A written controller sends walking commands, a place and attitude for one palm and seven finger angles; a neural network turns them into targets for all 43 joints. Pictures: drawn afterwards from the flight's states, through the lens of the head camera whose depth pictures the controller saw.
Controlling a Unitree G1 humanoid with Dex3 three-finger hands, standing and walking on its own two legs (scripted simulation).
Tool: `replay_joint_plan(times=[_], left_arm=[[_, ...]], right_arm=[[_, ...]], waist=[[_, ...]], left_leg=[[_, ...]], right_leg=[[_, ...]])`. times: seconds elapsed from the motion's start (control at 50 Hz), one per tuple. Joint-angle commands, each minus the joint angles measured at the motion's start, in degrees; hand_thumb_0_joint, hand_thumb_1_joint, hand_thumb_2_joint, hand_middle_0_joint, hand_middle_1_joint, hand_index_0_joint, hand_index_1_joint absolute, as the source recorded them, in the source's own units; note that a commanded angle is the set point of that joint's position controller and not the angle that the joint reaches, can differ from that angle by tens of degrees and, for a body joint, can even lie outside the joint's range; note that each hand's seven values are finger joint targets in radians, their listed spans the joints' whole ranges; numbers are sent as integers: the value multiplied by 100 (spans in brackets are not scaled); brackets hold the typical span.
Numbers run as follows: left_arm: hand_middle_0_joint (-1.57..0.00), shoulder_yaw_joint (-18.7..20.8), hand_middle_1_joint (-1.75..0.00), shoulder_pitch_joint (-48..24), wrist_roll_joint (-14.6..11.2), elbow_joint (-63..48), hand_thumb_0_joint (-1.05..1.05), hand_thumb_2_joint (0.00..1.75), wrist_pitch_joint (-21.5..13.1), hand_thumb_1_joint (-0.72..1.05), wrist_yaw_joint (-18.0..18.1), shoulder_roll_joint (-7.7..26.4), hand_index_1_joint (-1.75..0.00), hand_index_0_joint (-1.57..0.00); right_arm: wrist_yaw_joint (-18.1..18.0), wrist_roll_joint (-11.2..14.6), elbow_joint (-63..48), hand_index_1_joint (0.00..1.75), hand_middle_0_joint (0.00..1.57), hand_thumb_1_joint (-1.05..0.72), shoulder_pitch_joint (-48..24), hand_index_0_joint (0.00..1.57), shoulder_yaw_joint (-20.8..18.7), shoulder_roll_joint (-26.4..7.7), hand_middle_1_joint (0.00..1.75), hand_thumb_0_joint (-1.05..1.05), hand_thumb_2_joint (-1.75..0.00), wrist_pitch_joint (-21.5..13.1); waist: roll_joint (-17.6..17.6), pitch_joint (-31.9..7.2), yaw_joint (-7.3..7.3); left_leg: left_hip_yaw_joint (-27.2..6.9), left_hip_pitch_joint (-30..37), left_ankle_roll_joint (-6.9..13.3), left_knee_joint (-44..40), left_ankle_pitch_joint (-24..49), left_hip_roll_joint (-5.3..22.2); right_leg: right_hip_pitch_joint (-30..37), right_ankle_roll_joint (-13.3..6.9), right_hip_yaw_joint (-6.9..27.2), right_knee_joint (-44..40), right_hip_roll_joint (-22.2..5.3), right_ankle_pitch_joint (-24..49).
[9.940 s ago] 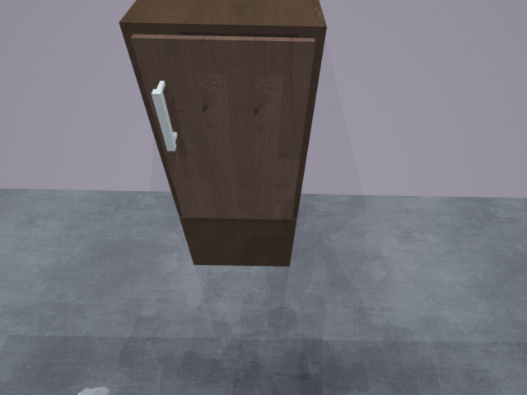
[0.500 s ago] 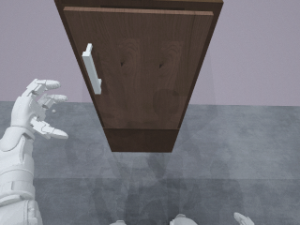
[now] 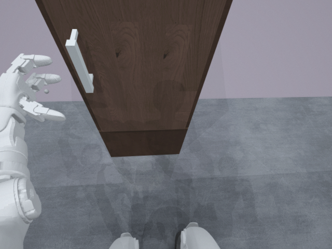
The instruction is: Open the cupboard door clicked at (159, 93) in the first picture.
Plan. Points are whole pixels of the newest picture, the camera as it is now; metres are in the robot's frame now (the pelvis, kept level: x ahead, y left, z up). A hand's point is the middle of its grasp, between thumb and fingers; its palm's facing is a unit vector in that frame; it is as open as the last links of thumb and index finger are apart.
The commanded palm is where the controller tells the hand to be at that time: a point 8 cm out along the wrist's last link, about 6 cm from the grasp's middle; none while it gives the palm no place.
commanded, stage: move the hooked fingers beside the handle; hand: left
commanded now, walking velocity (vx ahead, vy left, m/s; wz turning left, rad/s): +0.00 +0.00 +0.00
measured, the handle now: (82, 63) +0.55 +0.19 +0.07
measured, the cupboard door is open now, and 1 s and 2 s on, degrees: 0 0 0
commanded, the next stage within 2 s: slide the fingers in behind the handle in 1.10 s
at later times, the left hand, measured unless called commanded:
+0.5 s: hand (52, 76) +0.51 +0.26 +0.07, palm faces -0.01 -1.00 +0.00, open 14.0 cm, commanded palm +0.48 +0.30 +0.07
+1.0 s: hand (50, 83) +0.49 +0.26 +0.07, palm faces +0.00 -1.00 +0.00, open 14.0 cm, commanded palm +0.47 +0.30 +0.07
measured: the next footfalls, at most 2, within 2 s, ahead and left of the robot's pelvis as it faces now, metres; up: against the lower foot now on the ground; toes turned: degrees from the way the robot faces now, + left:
none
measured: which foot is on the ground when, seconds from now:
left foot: down 0.00-1.00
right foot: down 0.00-1.00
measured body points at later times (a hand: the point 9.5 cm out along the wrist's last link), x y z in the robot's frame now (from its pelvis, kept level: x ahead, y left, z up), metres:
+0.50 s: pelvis +0.01 +0.01 +0.00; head +0.15 +0.03 +0.42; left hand +0.50 +0.31 +0.08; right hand +0.00 -0.26 -0.10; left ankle -0.02 +0.10 -0.69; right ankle +0.04 -0.13 -0.69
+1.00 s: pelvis +0.01 +0.01 +0.00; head +0.13 +0.04 +0.43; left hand +0.48 +0.31 +0.07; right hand +0.05 -0.26 -0.11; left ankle -0.02 +0.10 -0.69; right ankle +0.04 -0.13 -0.69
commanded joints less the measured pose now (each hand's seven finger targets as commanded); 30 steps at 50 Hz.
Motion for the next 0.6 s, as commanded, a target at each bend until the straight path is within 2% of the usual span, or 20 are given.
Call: replay_joint_plan(times=[0.0,0.04,0.06,0.08,0.1,0.14,0.18,0.2,0.22,0.26,0.32,0.34,0.36,0.38,0.42,0.48,0.5,0.52,0.54,0.58], left_arm=[[-30,313,-120,-2391,-65,-978,0,30,-401,-50,-2,1891,-120,-30],[-30,176,-120,-2681,-43,-917,0,30,-396,-50,-4,1810,-120,-30],[-30,304,-120,-2707,-4,-882,0,30,-392,-50,7,2000,-120,-30],[-30,337,-120,-2734,18,-799,0,30,-374,-50,19,2066,-120,-30],[-30,380,-120,-2775,51,-786,0,30,-371,-50,31,2157,-120,-30],[-30,332,-120,-2892,44,-788,0,30,-379,-50,22,2110,-120,-30],[-30,376,-120,-2838,110,-764,0,30,-368,-50,43,2185,-120,-30],[-30,299,-120,-2934,117,-643,0,30,-334,-50,58,2117,-120,-30],[-30,375,-120,-3061,135,-668,0,30,-328,-50,80,2254,-120,-30],[-30,456,-120,-3097,157,-729,0,30,-338,-50,82,2356,-120,-30],[-30,377,-120,-2879,196,-517,0,30,-265,-50,91,2228,-120,-30],[-30,446,-120,-2733,179,-495,0,30,-275,-50,77,2289,-120,-30],[-30,334,-120,-2781,179,-653,0,30,-284,-50,62,2164,-120,-30],[-30,353,-120,-2816,170,-874,0,30,-319,-50,57,2165,-120,-30],[-30,477,-120,-2546,89,-916,0,30,-315,-50,76,2167,-120,-30],[-30,588,-120,-2472,48,-999,0,30,-308,-50,69,2255,-120,-30],[-30,509,-120,-2456,86,-1043,0,30,-308,-50,80,2190,-120,-30],[-30,387,-120,-2516,89,-1050,0,30,-303,-50,107,2021,-120,-30],[-30,373,-120,-2661,75,-1168,0,30,-345,-50,127,2013,-120,-30],[-30,429,-120,-2720,91,-1261,0,30,-387,-50,170,2080,-120,-30]], right_arm=[[-64,-20,-381,30,20,-90,758,20,-385,-1054,30,0,-90,-61],[-68,-30,-352,30,20,-90,798,20,-373,-1059,30,0,-90,-30],[-65,-36,-337,30,20,-90,834,20,-385,-1076,30,0,-90,-12],[-69,-41,-333,30,20,-90,878,20,-378,-1097,30,0,-90,8],[-68,-48,-328,30,20,-90,888,20,-370,-1091,30,0,-90,24],[-53,-71,-321,30,20,-90,971,20,-375,-1102,30,0,-90,54],[-29,-86,-344,30,20,-90,1013,20,-373,-1100,30,0,-90,109],[-23,-80,-316,30,20,-90,1021,20,-365,-1096,30,0,-90,128],[-28,-94,-313,30,20,-90,1056,20,-369,-1121,30,0,-90,146],[-19,-110,-336,30,20,-90,1114,20,-379,-1136,30,0,-90,182],[15,-118,-369,30,20,-90,1141,20,-367,-1118,30,0,-90,239],[20,-122,-406,30,20,-90,1174,20,-363,-1135,30,0,-90,261],[32,-122,-406,30,20,-90,1170,20,-372,-1118,30,0,-90,293],[53,-137,-418,30,20,-90,1186,20,-395,-1118,30,0,-90,314],[77,-137,-465,30,20,-90,1168,20,-415,-1118,30,0,-90,351],[86,-126,-487,30,20,-90,1173,20,-432,-1111,30,0,-90,393],[91,-116,-505,30,20,-90,1135,20,-415,-1089,30,0,-90,404],[99,-118,-496,30,20,-90,1121,20,-411,-1070,30,0,-90,413],[87,-125,-487,30,20,-90,1128,20,-416,-1080,30,0,-90,416],[88,-129,-450,30,20,-90,1116,20,-425,-1068,30,0,-90,428]], waist=[[564,-2449,-37],[609,-2326,-146],[706,-2395,-105],[601,-2447,-143],[763,-2450,-121],[726,-2527,-179],[974,-2704,-130],[796,-2519,-221],[734,-2530,-233],[910,-2788,-209],[803,-2615,-228],[897,-2637,-155],[1018,-2711,-195],[1154,-2852,-150],[866,-2937,-121],[867,-2900,-88],[1023,-2774,-77],[937,-2669,-135],[973,-2685,-177],[1183,-2831,-144]], left_leg=[[-382,810,28,-665,2212,-189],[-403,809,39,-633,2180,-178],[-401,825,26,-629,2141,-167],[-405,788,38,-606,2143,-170],[-403,766,27,-598,2202,-171],[-450,917,23,-542,2455,-145],[-450,1019,-12,-525,2610,-134],[-444,907,8,-513,2455,-124],[-455,813,20,-506,2417,-121],[-464,1004,4,-471,2680,-110],[-446,893,7,-462,2666,-103],[-485,994,-17,-461,2889,-93],[-478,1172,-35,-451,3097,-64],[-514,1345,-65,-436,3275,-51],[-477,1263,-36,-417,3248,-49],[-451,1195,-25,-428,3329,-57],[-459,1227,-42,-455,3325,-57],[-461,1234,-33,-456,3247,-53],[-502,1377,-37,-429,3391,-29],[-524,1558,-91,-412,3517,-29]], right_leg=[[1706,-106,349,-283,323,1583],[1535,-111,342,-279,340,1512],[1499,-104,343,-283,340,1438],[1505,-94,351,-277,341,1456],[1506,-101,354,-263,333,1494],[1413,-118,318,-219,364,1614],[1353,-113,307,-192,358,1630],[1275,-95,300,-227,368,1550],[1350,-90,308,-217,365,1573],[1342,-105,312,-191,376,1711],[1281,-92,282,-203,386,1701],[1255,-133,254,-161,397,1745],[1159,-111,242,-161,400,1811],[1115,-116,229,-154,402,1808],[1276,-102,236,-167,422,1907],[1411,-107,252,-163,431,2075],[1302,-113,230,-166,424,1981],[1222,-102,213,-181,432,1907],[1117,-116,201,-160,447,1917],[1063,-113,198,-159,444,1869]])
